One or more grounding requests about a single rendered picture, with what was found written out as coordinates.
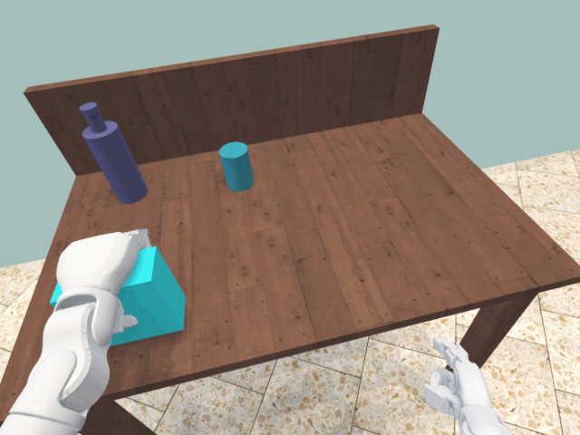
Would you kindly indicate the left robot hand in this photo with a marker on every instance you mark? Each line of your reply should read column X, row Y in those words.
column 103, row 262

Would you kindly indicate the sponge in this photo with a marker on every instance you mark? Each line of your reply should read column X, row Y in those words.
column 152, row 295

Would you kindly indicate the robot right forearm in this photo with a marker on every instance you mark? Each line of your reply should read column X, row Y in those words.
column 479, row 419

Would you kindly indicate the right robot hand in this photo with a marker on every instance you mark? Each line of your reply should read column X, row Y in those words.
column 465, row 386

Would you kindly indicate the table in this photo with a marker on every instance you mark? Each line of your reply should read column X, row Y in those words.
column 363, row 217

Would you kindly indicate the robot left forearm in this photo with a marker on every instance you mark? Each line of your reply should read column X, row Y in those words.
column 72, row 372

